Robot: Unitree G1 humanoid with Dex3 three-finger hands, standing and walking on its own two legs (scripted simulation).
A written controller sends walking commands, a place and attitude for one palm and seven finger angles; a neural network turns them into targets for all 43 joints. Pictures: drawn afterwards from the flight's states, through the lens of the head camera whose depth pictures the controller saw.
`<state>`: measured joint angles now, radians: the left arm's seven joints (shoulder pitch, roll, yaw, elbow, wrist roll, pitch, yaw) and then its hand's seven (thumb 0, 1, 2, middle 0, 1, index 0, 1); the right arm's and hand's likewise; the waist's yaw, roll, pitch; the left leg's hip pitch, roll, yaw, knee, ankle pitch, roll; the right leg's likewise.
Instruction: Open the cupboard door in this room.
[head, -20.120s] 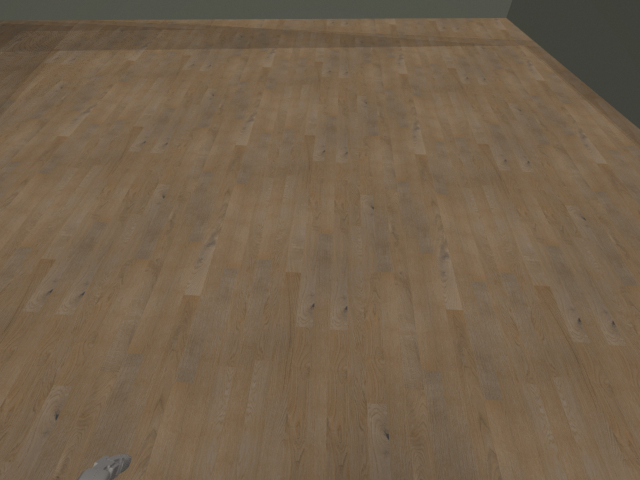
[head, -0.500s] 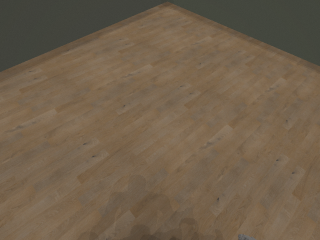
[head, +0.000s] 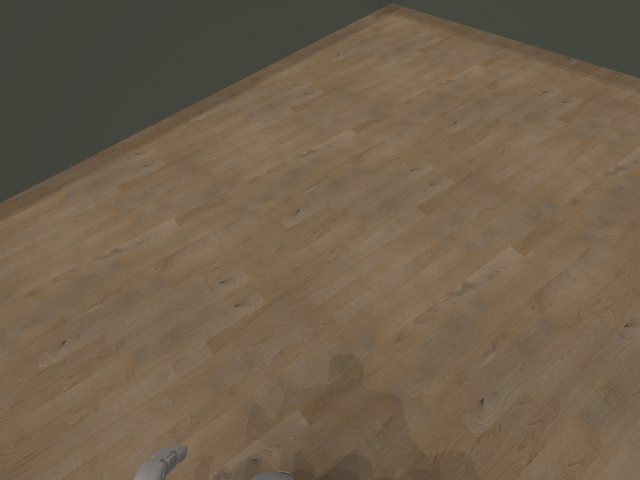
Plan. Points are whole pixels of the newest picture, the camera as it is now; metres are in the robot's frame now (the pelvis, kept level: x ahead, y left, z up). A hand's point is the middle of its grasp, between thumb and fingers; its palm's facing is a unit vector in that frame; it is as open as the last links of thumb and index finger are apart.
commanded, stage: turn or walk to find it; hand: left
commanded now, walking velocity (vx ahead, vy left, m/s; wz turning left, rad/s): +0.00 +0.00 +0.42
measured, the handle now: out of the picture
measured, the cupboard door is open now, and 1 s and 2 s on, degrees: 0 0 0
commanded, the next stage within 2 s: none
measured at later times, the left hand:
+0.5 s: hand out of the picture -0.09 +0.22 -0.18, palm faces +0.31 -0.92 -0.22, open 7.4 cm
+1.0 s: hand out of the picture -0.03 +0.25 -0.15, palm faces +0.40 -0.88 -0.24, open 7.4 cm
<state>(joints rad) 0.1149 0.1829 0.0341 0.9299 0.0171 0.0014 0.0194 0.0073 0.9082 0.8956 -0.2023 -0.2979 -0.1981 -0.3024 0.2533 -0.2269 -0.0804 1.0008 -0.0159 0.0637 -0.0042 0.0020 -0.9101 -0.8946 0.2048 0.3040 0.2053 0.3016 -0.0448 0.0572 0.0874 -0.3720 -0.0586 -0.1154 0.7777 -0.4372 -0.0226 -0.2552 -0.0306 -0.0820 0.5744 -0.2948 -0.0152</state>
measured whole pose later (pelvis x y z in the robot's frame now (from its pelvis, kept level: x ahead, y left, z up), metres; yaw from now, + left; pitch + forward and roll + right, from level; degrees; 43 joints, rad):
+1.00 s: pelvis -0.06 +0.02 +0.01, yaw +25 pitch +0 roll -1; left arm 0.08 0.22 0.06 0.96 0.01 0.05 0.02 0.01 0.91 0.90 -0.20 -0.30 -0.20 -0.30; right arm 0.27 -0.18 -0.05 1.01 -0.03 0.03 -0.01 0.00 -0.91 -0.89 0.21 0.30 0.21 0.30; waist -0.05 0.00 0.08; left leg -0.23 -0.07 -0.10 0.44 -0.20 0.04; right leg -0.38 -0.04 -0.01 0.86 -0.44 0.08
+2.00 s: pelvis -0.10 -0.01 +0.01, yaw +51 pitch -1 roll -1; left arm 0.16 0.25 0.06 0.98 0.02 0.05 0.02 0.01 0.91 0.90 -0.20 -0.30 -0.20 -0.30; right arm 0.16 -0.17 -0.03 0.97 -0.02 0.02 -0.01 0.00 -0.91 -0.89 0.21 0.30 0.21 0.30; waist 0.01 -0.02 0.08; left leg -0.19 -0.03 -0.04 0.44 -0.24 0.04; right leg -0.45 -0.09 -0.02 1.02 -0.41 0.09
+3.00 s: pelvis -0.11 -0.04 +0.01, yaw +76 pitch -1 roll -1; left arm 0.18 0.26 0.07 0.99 0.02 0.05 0.02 0.01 0.91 0.90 -0.20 -0.30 -0.20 -0.30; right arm 0.16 -0.17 -0.03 0.96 -0.02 0.02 -0.01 0.00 -0.91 -0.89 0.21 0.30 0.21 0.30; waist 0.02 -0.03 0.08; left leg -0.19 -0.03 -0.03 0.43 -0.22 0.05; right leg -0.46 -0.10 -0.02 1.08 -0.38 0.09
